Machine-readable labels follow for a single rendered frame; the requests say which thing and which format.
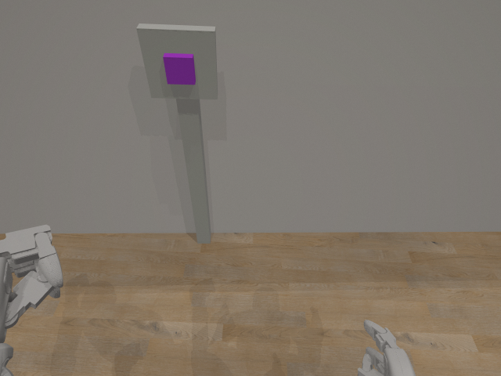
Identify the robot left hand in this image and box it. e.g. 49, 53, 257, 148
0, 225, 63, 343

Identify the button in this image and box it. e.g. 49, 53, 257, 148
163, 53, 196, 85

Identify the panel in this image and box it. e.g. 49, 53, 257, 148
136, 23, 218, 244

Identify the robot right hand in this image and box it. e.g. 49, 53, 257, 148
358, 320, 416, 376

